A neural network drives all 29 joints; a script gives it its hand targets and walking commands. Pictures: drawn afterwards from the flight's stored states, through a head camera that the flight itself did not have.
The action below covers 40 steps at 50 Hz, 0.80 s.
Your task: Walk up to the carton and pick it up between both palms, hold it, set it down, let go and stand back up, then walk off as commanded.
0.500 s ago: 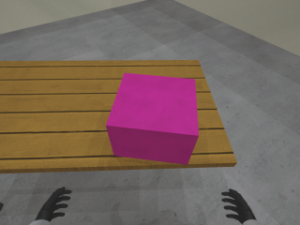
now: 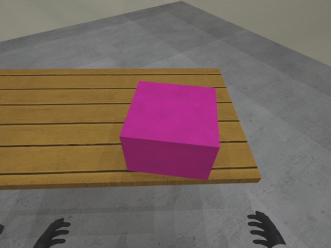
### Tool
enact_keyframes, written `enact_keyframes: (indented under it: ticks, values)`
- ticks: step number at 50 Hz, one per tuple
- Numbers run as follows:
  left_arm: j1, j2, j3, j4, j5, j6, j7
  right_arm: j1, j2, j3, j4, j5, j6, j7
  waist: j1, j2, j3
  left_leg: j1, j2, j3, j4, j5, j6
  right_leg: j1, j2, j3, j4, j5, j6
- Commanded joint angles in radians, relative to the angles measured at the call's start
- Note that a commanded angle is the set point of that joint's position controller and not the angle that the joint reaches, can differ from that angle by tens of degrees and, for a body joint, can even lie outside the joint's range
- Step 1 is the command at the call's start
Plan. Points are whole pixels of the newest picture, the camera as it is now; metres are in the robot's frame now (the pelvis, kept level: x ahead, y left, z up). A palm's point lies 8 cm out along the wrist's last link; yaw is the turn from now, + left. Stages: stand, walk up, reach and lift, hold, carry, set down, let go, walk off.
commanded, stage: stand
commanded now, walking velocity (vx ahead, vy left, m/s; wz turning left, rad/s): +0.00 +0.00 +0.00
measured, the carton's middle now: (171, 128) +0.48 +0.00 -0.03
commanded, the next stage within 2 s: walk off in 0.96 s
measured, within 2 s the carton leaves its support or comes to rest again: neither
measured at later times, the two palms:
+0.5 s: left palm out of the picture +0.11 +0.30 -0.07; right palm (275, 247) +0.15 -0.25 -0.08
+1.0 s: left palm out of the picture +0.10 +0.31 -0.07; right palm out of the picture +0.14 -0.25 -0.08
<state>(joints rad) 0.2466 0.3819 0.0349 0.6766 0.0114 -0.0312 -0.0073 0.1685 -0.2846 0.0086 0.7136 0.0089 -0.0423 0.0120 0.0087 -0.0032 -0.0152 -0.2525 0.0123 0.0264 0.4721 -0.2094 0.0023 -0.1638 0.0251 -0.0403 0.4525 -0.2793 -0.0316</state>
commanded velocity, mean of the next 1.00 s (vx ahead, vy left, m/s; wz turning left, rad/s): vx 0.00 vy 0.00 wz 0.00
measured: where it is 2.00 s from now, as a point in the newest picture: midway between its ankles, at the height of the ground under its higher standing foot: outside the picture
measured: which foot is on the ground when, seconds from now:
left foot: down 0.00-1.00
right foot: down 0.00-1.00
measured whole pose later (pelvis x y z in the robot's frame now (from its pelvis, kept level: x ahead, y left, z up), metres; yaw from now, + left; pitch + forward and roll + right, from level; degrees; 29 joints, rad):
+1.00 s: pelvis -0.01 +0.00 +0.00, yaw +0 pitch -1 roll +0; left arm 0.25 0.38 0.03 0.73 0.01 -0.04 -0.01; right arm 0.17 -0.29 0.01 0.72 0.01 -0.04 0.01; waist 0.01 0.01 -0.02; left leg -0.25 0.01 0.03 0.47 -0.20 0.00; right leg -0.16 0.02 -0.04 0.45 -0.27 -0.03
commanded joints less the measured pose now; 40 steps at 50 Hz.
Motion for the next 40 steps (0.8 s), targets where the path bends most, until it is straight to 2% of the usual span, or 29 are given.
enact_keyframes:
  ticks: [1, 2, 5, 6, 7, 9, 10, 11, 12, 14, 15, 16, 17, 18, 19, 22, 25, 26, 27, 28, 29, 30, 32, 33, 34, 35, 36, 37, 40]
  values:
    - [-0.012, 0.193, 0.043, 0.007, 0.025, -0.027, 0.007, -0.043, -0.243, -0.065, 0.023, -0.035, -0.003, -0.006, -0.006, 0.058, -0.052, 0.088, 0.094, -0.114, -0.046, 0.146, 0.060, 0.001, -0.145, 0.149, -0.110, 0.185, 0.003]
    - [-0.002, 0.181, 0.037, 0.018, 0.026, -0.028, 0.006, -0.053, -0.253, -0.063, 0.023, -0.038, -0.005, -0.007, 0.008, 0.077, -0.075, 0.114, 0.092, -0.107, -0.041, 0.150, 0.055, 0.012, -0.140, 0.154, -0.114, 0.188, 0.004]
    - [-0.015, 0.176, 0.037, 0.011, 0.023, -0.029, 0.004, -0.062, -0.259, -0.062, 0.018, -0.039, 0.000, -0.007, 0.009, 0.075, -0.074, 0.102, 0.098, -0.107, -0.043, 0.175, 0.057, 0.014, -0.145, 0.149, -0.107, 0.188, 0.002]
    - [-0.035, 0.174, 0.038, 0.012, 0.028, -0.027, 0.005, -0.045, -0.241, -0.061, 0.030, -0.037, 0.002, -0.011, -0.014, 0.086, -0.037, 0.098, 0.094, -0.100, -0.051, 0.150, 0.057, -0.009, -0.146, 0.151, -0.112, 0.178, 0.002]
    - [0.004, 0.172, 0.035, 0.014, 0.012, -0.024, 0.003, -0.041, -0.267, -0.064, 0.035, -0.031, -0.002, -0.014, 0.007, 0.071, -0.051, 0.107, 0.104, -0.119, -0.045, 0.147, 0.062, -0.012, -0.150, 0.164, -0.122, 0.183, -0.008]
    - [-0.011, 0.171, 0.035, 0.025, 0.023, -0.028, 0.006, -0.033, -0.263, -0.067, 0.039, -0.043, -0.003, -0.011, -0.003, 0.062, -0.057, 0.104, 0.099, -0.122, -0.053, 0.140, 0.057, -0.001, -0.140, 0.146, -0.121, 0.171, -0.004]
    - [-0.006, 0.172, 0.033, 0.026, 0.021, -0.032, 0.004, -0.025, -0.265, -0.069, 0.037, -0.041, -0.004, -0.012, -0.006, 0.106, -0.056, 0.101, 0.097, -0.117, -0.057, 0.124, 0.057, 0.011, -0.149, 0.150, -0.117, 0.176, -0.003]
    - [-0.017, 0.193, 0.038, 0.024, 0.020, -0.033, 0.004, -0.028, -0.252, -0.064, 0.040, -0.034, -0.002, -0.011, -0.011, 0.054, -0.056, 0.103, 0.109, -0.122, -0.056, 0.118, 0.061, -0.012, -0.144, 0.154, -0.109, 0.160, -0.003]
    - [-0.008, 0.191, 0.042, 0.030, 0.022, -0.029, 0.000, -0.053, -0.268, -0.066, 0.030, -0.036, -0.002, -0.011, 0.001, 0.103, -0.065, 0.102, 0.106, -0.118, -0.059, 0.110, 0.059, 0.003, -0.142, 0.148, -0.115, 0.135, -0.001]
    - [-0.002, 0.174, 0.034, 0.026, 0.018, -0.028, 0.001, -0.046, -0.255, -0.061, 0.030, -0.035, -0.007, -0.009, 0.008, 0.069, -0.065, 0.091, 0.103, -0.119, -0.059, 0.125, 0.056, 0.017, -0.139, 0.146, -0.112, 0.153, 0.000]
    - [-0.019, 0.187, 0.039, 0.031, 0.024, -0.027, 0.005, -0.044, -0.263, -0.064, 0.028, -0.032, -0.006, -0.012, -0.006, 0.039, -0.052, 0.106, 0.096, -0.122, -0.055, 0.146, 0.049, -0.023, -0.139, 0.146, -0.113, 0.178, 0.003]
    - [-0.007, 0.183, 0.038, 0.034, 0.019, -0.030, 0.005, -0.043, -0.262, -0.064, 0.047, -0.032, -0.007, -0.015, -0.004, 0.043, -0.089, 0.130, 0.108, -0.115, -0.045, 0.179, 0.059, 0.014, -0.145, 0.149, -0.108, 0.209, 0.008]
    - [0.009, 0.186, 0.040, 0.048, 0.017, -0.029, 0.009, -0.052, -0.278, -0.071, 0.037, -0.033, -0.008, -0.014, -0.003, 0.093, -0.066, 0.131, 0.106, -0.115, -0.035, 0.177, 0.059, -0.010, -0.150, 0.163, -0.118, 0.215, 0.001]
    - [-0.008, 0.198, 0.043, 0.044, 0.018, -0.028, 0.008, -0.029, -0.250, -0.062, 0.038, -0.029, -0.002, -0.013, -0.014, 0.101, -0.079, 0.120, 0.099, -0.113, -0.042, 0.179, 0.060, 0.002, -0.151, 0.152, -0.104, 0.212, -0.002]
    - [0.002, 0.189, 0.040, 0.042, 0.017, -0.030, 0.007, -0.032, -0.244, -0.063, 0.035, -0.029, -0.006, -0.016, -0.004, 0.102, -0.064, 0.103, 0.108, -0.115, -0.050, 0.161, 0.058, 0.011, -0.155, 0.161, -0.094, 0.209, -0.012]
    - [-0.015, 0.172, 0.032, 0.029, 0.018, -0.030, 0.004, -0.047, -0.252, -0.068, 0.023, -0.029, -0.004, -0.019, -0.010, 0.039, -0.062, 0.115, 0.105, -0.119, -0.044, 0.161, 0.061, -0.014, -0.152, 0.151, -0.106, 0.199, -0.003]
    - [-0.020, 0.177, 0.035, 0.045, 0.016, -0.023, 0.008, -0.047, -0.243, -0.063, 0.042, -0.031, -0.002, -0.015, -0.012, 0.064, -0.069, 0.108, 0.103, -0.118, -0.045, 0.143, 0.065, 0.008, -0.147, 0.147, -0.117, 0.180, -0.003]
    - [-0.026, 0.164, 0.029, 0.045, 0.017, -0.022, 0.004, -0.050, -0.236, -0.062, 0.026, -0.038, -0.003, -0.013, -0.004, 0.096, -0.058, 0.106, 0.096, -0.106, -0.056, 0.119, 0.061, 0.005, -0.155, 0.156, -0.118, 0.165, -0.009]
    - [-0.030, 0.177, 0.039, 0.041, 0.021, -0.022, 0.001, -0.071, -0.253, -0.064, 0.029, -0.036, -0.005, -0.013, -0.006, 0.070, -0.067, 0.109, 0.104, -0.117, -0.055, 0.101, 0.062, -0.004, -0.143, 0.152, -0.130, 0.140, -0.010]
    - [-0.016, 0.182, 0.038, 0.052, 0.019, -0.026, 0.005, -0.049, -0.272, -0.071, 0.043, -0.032, -0.003, -0.011, -0.014, 0.104, -0.047, 0.110, 0.104, -0.127, -0.064, 0.105, 0.065, -0.017, -0.152, 0.163, -0.132, 0.153, -0.011]
    - [-0.025, 0.189, 0.036, 0.051, 0.017, -0.030, 0.004, -0.060, -0.253, -0.067, 0.036, -0.028, -0.005, -0.009, -0.007, 0.054, -0.040, 0.109, 0.112, -0.127, -0.074, 0.105, 0.061, -0.021, -0.153, 0.153, -0.128, 0.138, -0.005]
    - [-0.023, 0.176, 0.037, 0.049, 0.015, -0.027, 0.004, -0.041, -0.281, -0.072, 0.037, -0.037, -0.004, -0.008, 0.001, 0.089, -0.018, 0.096, 0.103, -0.115, -0.058, 0.121, 0.061, -0.022, -0.155, 0.163, -0.135, 0.159, -0.002]
    - [-0.010, 0.174, 0.040, 0.055, 0.021, -0.029, 0.007, -0.032, -0.268, -0.073, 0.038, -0.042, -0.005, -0.012, -0.012, 0.056, -0.027, 0.095, 0.105, -0.121, -0.061, 0.114, 0.060, -0.018, -0.150, 0.147, -0.127, 0.149, -0.001]
    - [-0.002, 0.184, 0.033, 0.056, 0.011, -0.027, 0.004, -0.052, -0.264, -0.070, 0.030, -0.031, -0.002, -0.010, -0.010, 0.092, -0.055, 0.116, 0.108, -0.115, -0.055, 0.115, 0.062, -0.015, -0.149, 0.153, -0.126, 0.156, -0.004]
    - [-0.031, 0.194, 0.038, 0.051, 0.019, -0.030, 0.002, -0.063, -0.253, -0.067, 0.027, -0.028, -0.005, -0.011, 0.001, 0.067, -0.084, 0.109, 0.107, -0.111, -0.047, 0.131, 0.057, 0.008, -0.150, 0.157, -0.125, 0.168, -0.003]
    - [-0.032, 0.197, 0.042, 0.058, 0.016, -0.029, 0.002, -0.051, -0.263, -0.071, 0.029, -0.027, -0.004, -0.010, -0.008, 0.086, -0.085, 0.104, 0.108, -0.111, -0.055, 0.114, 0.055, 0.019, -0.151, 0.156, -0.128, 0.151, -0.007]
    - [-0.022, 0.190, 0.042, 0.054, 0.018, -0.034, 0.002, -0.048, -0.246, -0.070, 0.028, -0.027, -0.009, -0.011, -0.001, 0.092, -0.061, 0.096, 0.100, -0.118, -0.061, 0.121, 0.055, 0.017, -0.152, 0.160, -0.127, 0.168, -0.004]
    - [-0.023, 0.193, 0.043, 0.060, 0.025, -0.036, 0.001, -0.058, -0.255, -0.066, 0.039, -0.033, -0.003, -0.015, -0.010, 0.051, -0.059, 0.094, 0.101, -0.114, -0.057, 0.145, 0.054, 0.008, -0.148, 0.148, -0.115, 0.186, -0.004]
    - [-0.042, 0.171, 0.038, 0.045, 0.022, -0.029, -0.001, -0.066, -0.248, -0.066, 0.028, -0.035, -0.008, -0.016, -0.006, 0.088, -0.052, 0.097, 0.102, -0.113, -0.062, 0.147, 0.056, -0.008, -0.148, 0.137, -0.106, 0.160, -0.006]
